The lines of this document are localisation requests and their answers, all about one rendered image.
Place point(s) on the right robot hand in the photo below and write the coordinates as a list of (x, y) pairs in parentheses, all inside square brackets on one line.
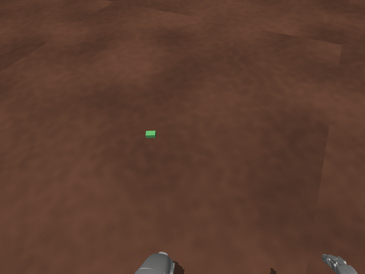
[(338, 265)]

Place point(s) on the small box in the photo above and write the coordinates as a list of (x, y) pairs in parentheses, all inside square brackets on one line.
[(150, 134)]

